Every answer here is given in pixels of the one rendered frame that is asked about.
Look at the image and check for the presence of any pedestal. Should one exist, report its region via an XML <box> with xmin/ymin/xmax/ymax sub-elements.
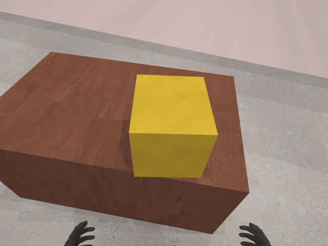
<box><xmin>0</xmin><ymin>52</ymin><xmax>249</xmax><ymax>234</ymax></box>

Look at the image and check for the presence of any carton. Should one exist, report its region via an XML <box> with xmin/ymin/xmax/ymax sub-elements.
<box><xmin>129</xmin><ymin>74</ymin><xmax>218</xmax><ymax>178</ymax></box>

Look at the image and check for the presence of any right robot hand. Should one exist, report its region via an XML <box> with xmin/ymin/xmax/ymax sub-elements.
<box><xmin>239</xmin><ymin>223</ymin><xmax>271</xmax><ymax>246</ymax></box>

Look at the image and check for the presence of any left robot hand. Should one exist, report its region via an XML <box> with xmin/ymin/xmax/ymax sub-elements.
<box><xmin>64</xmin><ymin>221</ymin><xmax>95</xmax><ymax>246</ymax></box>

